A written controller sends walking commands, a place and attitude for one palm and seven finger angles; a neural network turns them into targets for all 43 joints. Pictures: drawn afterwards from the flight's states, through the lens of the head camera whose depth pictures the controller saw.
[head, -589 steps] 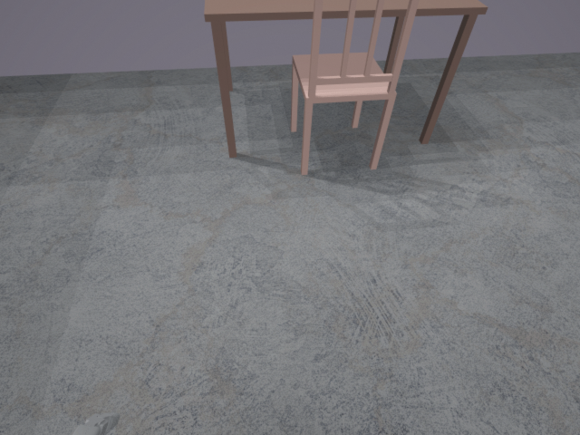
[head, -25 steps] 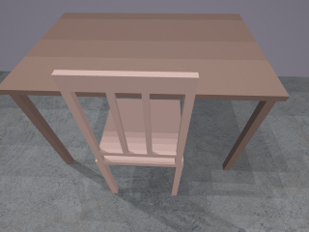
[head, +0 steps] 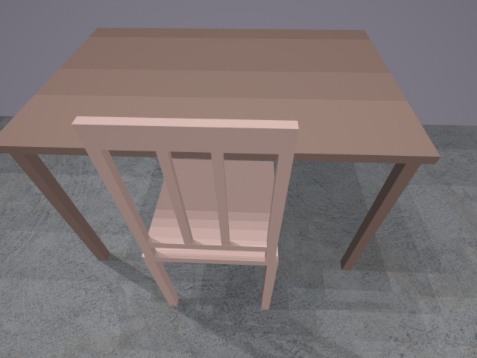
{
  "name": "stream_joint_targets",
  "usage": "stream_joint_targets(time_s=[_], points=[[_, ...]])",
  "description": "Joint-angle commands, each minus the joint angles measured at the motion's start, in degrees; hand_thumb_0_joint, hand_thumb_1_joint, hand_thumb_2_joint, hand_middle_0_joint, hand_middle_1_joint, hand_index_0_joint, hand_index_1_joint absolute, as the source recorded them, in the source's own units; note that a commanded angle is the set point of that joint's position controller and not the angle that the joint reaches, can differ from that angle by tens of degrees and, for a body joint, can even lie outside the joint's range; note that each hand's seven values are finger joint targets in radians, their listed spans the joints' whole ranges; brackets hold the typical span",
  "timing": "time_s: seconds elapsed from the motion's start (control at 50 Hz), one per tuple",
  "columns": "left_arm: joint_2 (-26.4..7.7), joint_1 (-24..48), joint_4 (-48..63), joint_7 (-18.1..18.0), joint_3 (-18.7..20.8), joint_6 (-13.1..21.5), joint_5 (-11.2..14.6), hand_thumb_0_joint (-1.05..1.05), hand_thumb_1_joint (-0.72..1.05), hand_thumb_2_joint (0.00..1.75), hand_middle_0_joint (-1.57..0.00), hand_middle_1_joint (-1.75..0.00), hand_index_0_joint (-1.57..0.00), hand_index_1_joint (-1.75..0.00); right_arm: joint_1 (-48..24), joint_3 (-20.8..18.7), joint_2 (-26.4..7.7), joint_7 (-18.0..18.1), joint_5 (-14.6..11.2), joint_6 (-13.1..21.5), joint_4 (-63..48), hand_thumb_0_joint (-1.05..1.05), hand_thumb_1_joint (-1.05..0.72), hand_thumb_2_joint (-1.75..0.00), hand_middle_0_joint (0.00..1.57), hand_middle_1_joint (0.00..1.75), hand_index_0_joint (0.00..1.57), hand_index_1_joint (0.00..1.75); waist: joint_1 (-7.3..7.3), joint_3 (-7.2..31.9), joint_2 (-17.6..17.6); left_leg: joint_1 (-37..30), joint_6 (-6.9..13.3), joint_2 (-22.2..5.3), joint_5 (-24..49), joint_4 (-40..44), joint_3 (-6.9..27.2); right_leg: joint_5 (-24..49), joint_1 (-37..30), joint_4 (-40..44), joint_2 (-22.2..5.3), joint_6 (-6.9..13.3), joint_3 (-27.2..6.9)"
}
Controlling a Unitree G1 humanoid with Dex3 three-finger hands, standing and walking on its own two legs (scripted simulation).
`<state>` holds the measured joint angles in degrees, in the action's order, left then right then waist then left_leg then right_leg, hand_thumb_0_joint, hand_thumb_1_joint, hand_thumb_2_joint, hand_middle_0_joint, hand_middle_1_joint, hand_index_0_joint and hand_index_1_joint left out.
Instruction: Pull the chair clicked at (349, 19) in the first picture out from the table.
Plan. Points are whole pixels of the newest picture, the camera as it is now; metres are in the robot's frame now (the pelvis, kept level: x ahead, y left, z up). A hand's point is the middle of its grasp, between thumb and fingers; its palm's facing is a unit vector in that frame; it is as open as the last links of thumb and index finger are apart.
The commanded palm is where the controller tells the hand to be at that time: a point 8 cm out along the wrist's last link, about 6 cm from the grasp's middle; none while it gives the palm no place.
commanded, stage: look again from close up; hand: left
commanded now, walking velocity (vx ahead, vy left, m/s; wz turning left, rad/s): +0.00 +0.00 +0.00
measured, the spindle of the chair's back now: (177, 203) +0.45 +0.17 -0.07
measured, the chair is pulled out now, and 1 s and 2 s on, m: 0.00 0.00 0.00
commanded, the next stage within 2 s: raise the hand toward the chair's back in 0.12 s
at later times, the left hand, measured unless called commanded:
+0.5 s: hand (152, 306) +0.21 +0.16 -0.03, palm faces +0.13 -0.99 -0.05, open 8.1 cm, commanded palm +0.11 +0.22 -0.07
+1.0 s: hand (147, 336) +0.17 +0.17 -0.07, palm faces -0.08 -1.00 -0.02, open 12.3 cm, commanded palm +0.13 +0.24 -0.05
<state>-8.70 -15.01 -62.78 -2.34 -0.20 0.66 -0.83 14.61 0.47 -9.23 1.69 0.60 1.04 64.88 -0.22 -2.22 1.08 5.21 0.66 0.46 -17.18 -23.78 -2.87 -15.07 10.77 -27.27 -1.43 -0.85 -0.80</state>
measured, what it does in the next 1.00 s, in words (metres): lowers itself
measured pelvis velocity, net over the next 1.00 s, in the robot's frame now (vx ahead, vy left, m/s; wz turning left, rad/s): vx -0.05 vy -0.02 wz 0.07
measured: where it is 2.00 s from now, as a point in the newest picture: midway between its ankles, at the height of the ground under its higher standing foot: outside the picture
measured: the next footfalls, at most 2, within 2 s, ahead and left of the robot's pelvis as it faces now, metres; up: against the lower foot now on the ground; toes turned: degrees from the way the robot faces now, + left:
none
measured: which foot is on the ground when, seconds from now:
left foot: down 0.00-1.00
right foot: down 0.00-1.00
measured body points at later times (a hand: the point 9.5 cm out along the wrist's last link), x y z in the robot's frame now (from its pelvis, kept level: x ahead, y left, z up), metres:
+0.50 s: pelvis -0.04 -0.01 -0.03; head +0.01 -0.01 +0.41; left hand +0.20 +0.22 -0.02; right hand +0.09 -0.29 -0.12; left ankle -0.05 +0.11 -0.74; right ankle +0.00 -0.13 -0.74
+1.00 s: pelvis -0.05 -0.02 -0.11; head +0.06 -0.01 +0.33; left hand +0.17 +0.23 -0.07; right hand +0.18 -0.21 -0.21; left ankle -0.05 +0.11 -0.74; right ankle +0.00 -0.13 -0.74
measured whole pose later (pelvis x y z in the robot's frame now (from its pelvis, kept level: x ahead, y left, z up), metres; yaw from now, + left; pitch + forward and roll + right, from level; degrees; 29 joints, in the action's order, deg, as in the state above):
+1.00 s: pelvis -0.05 -0.02 -0.11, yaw +4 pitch +18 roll -2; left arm -13.0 -18.0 2.6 23.7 10.2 17.7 16.2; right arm 6.7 0.5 -10.5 1.3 -2.1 11.9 32.7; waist 0.9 5.8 2.4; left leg 57.5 -1.0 -0.4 -34.1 -73.2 3.6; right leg -30.0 58.6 -70.2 -1.5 0.9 4.8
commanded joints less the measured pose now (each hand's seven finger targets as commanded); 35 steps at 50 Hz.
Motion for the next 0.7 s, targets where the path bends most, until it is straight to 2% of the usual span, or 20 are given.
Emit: stream_joint_targets(time_s=[0.0,0.18,0.2,0.22,0.24,0.26,0.28,0.3,0.34,0.36,0.38,0.44,0.46,0.5,0.52,0.54,0.56,0.6,0.64,0.68], points=[[-6.1,-3.9,1.3,0.1,0.7,0.7,0.3,0.00,0.90,0.90,-0.20,-0.30,-0.20,-0.30,4.0,-0.7,-4.5,0.2,-0.3,0.7,-1.3,0.00,-0.90,-0.90,0.20,0.30,0.20,0.30,0.37,-1.9,-2.3,2.5,1.2,-5.7,12.0,4.6,4.3,14.2,0.7,4.5,-4.2,2.6,-3.8],[-5.7,-5.1,0.9,0.1,0.6,0.9,0.2,0.00,0.90,0.90,-0.20,-0.30,-0.20,-0.30,5.0,-0.6,-4.2,0.1,-0.4,0.8,-0.8,0.00,-0.90,-0.90,0.20,0.30,0.20,0.30,0.32,-0.9,-1.9,2.1,1.0,-5.6,11.5,4.6,4.4,13.3,0.7,5.0,-4.2,2.6,-4.0],[-13.4,0.4,4.7,-0.2,-0.8,2.0,0.9,0.00,0.90,0.90,-0.20,-0.30,-0.20,-0.30,0.0,-1.3,-8.6,-0.4,0.8,0.7,-6.3,0.00,-0.90,-0.90,0.20,0.30,0.20,0.30,-1.78,-4.4,0.7,7.1,2.2,-1.6,19.8,5.3,5.4,13.5,2.7,-1.6,0.0,3.9,-0.6],[-19.3,34.3,79.1,-1.8,9.9,9.5,12.5,0.00,0.88,0.89,-0.20,-0.30,-0.20,-0.30,1.0,-2.6,-15.5,2.6,-3.1,8.8,-23.3,0.00,-0.90,-0.90,0.20,0.30,0.20,0.30,-7.22,12.6,5.2,1.4,1.6,-0.7,18.3,0.6,0.7,9.6,2.5,2.9,3.2,1.3,2.5],[-11.4,13.8,65.7,-2.7,4.4,5.3,10.0,0.00,0.85,0.88,-0.20,-0.29,-0.20,-0.29,-0.1,-2.9,-12.5,3.9,-3.1,13.4,-19.2,0.00,-0.90,-0.90,0.20,0.30,0.20,0.30,-3.55,9.0,6.1,0.5,1.6,-1.4,19.0,2.0,-1.2,6.5,1.2,1.0,3.3,2.5,3.3],[-7.3,9.8,56.4,-3.9,3.1,3.0,9.4,0.00,0.83,0.87,-0.19,-0.29,-0.19,-0.29,-0.4,-2.7,-12.7,3.9,-3.0,14.7,-15.8,0.00,-0.90,-0.90,0.20,0.30,0.20,0.30,-3.38,6.2,4.1,3.4,1.0,-1.4,15.1,2.4,-1.0,5.3,2.6,2.0,2.8,2.1,3.2],[-0.3,0.2,54.9,-3.7,-1.3,0.3,9.7,0.00,0.81,0.86,-0.19,-0.29,-0.19,-0.29,-0.5,-2.6,-11.2,3.1,-3.7,15.1,-17.7,0.00,-0.90,-0.90,0.20,0.30,0.20,0.30,-3.95,2.1,0.9,7.5,0.8,-1.9,11.8,2.0,1.2,4.2,4.4,2.3,2.5,1.9,4.5],[0.5,-1.5,56.9,-3.1,-1.0,0.1,10.8,0.00,0.78,0.85,-0.19,-0.28,-0.19,-0.28,-0.3,-2.6,-11.9,3.0,-3.7,15.7,-19.1,0.00,-0.90,-0.90,0.20,0.30,0.20,0.30,-4.94,0.2,-3.8,10.3,1.2,-1.1,7.6,0.5,2.2,2.4,6.9,2.1,2.9,1.3,6.0],[-2.5,1.8,59.7,-1.7,2.1,5.8,9.9,0.00,0.74,0.83,-0.18,-0.27,-0.18,-0.27,-1.4,-3.5,-13.0,2.7,-2.2,18.1,-22.8,0.00,-0.90,-0.90,0.20,0.30,0.20,0.30,-5.28,1.5,-11.0,15.9,1.5,0.0,2.1,-4.6,3.6,-3.1,13.6,-1.8,2.6,0.4,6.6],[-4.3,2.2,58.7,-0.9,4.3,9.0,9.4,0.00,0.71,0.82,-0.18,-0.27,-0.18,-0.27,-2.3,-3.8,-13.2,2.1,-1.3,18.9,-24.7,0.00,-0.90,-0.90,0.20,0.30,0.20,0.30,-5.01,3.4,-11.8,19.4,1.3,0.6,0.0,-7.9,3.9,-5.8,17.2,-4.7,2.5,0.3,6.7],[-5.1,-1.0,56.6,0.4,6.7,12.3,9.3,0.00,0.69,0.81,-0.18,-0.27,-0.18,-0.27,-3.8,-4.3,-12.9,1.3,-0.7,19.4,-26.5,0.00,-0.90,-0.90,0.20,0.30,0.20,0.30,-2.85,6.4,-11.7,23.2,0.9,1.0,-1.0,-11.0,3.9,-8.0,19.3,-8.0,2.3,0.5,6.7],[-4.2,-15.0,53.1,7.1,10.1,22.8,12.0,0.00,0.62,0.78,-0.17,-0.26,-0.17,-0.26,-7.3,-5.1,-11.6,-2.4,0.0,19.7,-31.8,0.00,-0.90,-0.90,0.20,0.30,0.20,0.30,3.67,14.2,-5.4,32.2,-0.9,1.7,0.2,-19.9,2.5,-8.3,21.4,-18.0,1.7,2.2,5.3],[-3.5,-18.0,52.9,10.2,10.6,26.8,13.2,0.00,0.60,0.77,-0.17,-0.25,-0.17,-0.25,-8.0,-5.4,-11.4,-3.6,0.1,19.4,-33.2,0.00,-0.90,-0.90,0.20,0.30,0.20,0.30,4.60,16.1,-5.2,35.4,-1.2,1.9,1.3,-23.1,2.2,-6.1,22.2,-21.3,1.4,2.6,4.5],[-6.6,-21.5,50.8,16.3,15.0,34.1,14.5,0.00,0.55,0.75,-0.16,-0.25,-0.16,-0.25,-8.6,-6.2,-11.3,-5.6,-0.5,18.4,-35.3,0.00,-0.90,-0.90,0.20,0.30,0.20,0.30,6.11,17.7,-3.8,42.3,-1.9,2.3,2.4,-29.3,2.1,-1.3,23.3,-27.0,0.8,3.3,1.6],[-6.7,-19.3,54.4,19.1,14.0,37.4,14.8,0.00,0.53,0.74,-0.16,-0.24,-0.16,-0.24,-9.7,-6.4,-11.6,-6.3,-0.4,18.1,-37.1,0.00,-0.90,-0.90,0.20,0.30,0.20,0.30,5.39,19.3,-3.1,45.0,-1.7,2.6,1.7,-32.2,2.0,-0.4,24.7,-28.7,0.2,3.1,-0.1],[-9.2,-19.5,56.1,20.1,15.5,37.7,14.3,0.00,0.50,0.73,-0.16,-0.24,-0.16,-0.24,-11.1,-6.9,-12.1,-6.3,-0.6,17.5,-39.0,0.00,-0.90,-0.90,0.20,0.30,0.20,0.30,5.57,20.7,-3.3,46.5,-1.2,2.5,0.2,-33.7,1.2,-2.2,25.6,-29.4,0.1,2.9,-1.0],[-9.6,-18.5,58.9,20.8,15.6,36.6,14.6,0.00,0.48,0.72,-0.16,-0.23,-0.16,-0.23,-11.9,-7.0,-12.3,-6.1,-1.0,16.7,-40.9,0.00,-0.90,-0.90,0.20,0.30,0.20,0.30,5.39,21.5,-2.2,47.5,-0.7,2.7,-1.4,-34.5,0.6,-5.3,26.2,-29.2,0.0,2.8,-2.1],[-10.8,-11.3,67.8,20.6,14.8,34.0,15.6,0.00,0.43,0.70,-0.15,-0.23,-0.15,-0.23,-13.4,-6.7,-12.7,-5.0,-1.7,15.8,-44.4,0.00,-0.90,-0.90,0.20,0.30,0.20,0.30,3.05,18.4,-2.1,49.0,0.3,2.6,-9.1,-35.7,0.9,-19.2,32.1,-26.5,0.3,2.2,-3.7],[-11.2,-8.6,76.7,19.3,14.9,32.5,16.9,0.00,0.39,0.68,-0.15,-0.22,-0.15,-0.22,-9.8,-6.5,-12.0,-3.6,-2.2,15.8,-45.2,0.00,-0.90,-0.90,0.20,0.30,0.20,0.30,1.53,21.5,2.8,45.7,0.8,2.0,-7.1,-37.0,1.8,-17.5,31.8,-26.8,0.5,1.9,-3.5],[-11.8,-4.1,83.6,18.3,14.3,33.0,17.6,0.00,0.34,0.66,-0.14,-0.21,-0.14,-0.21,-7.6,-6.0,-11.8,-2.2,-2.2,16.0,-44.2,0.00,-0.90,-0.90,0.20,0.30,0.20,0.30,-0.88,23.1,3.7,43.6,1.1,1.5,-3.5,-39.1,3.0,-11.2,32.4,-28.2,1.0,1.6,-2.5]])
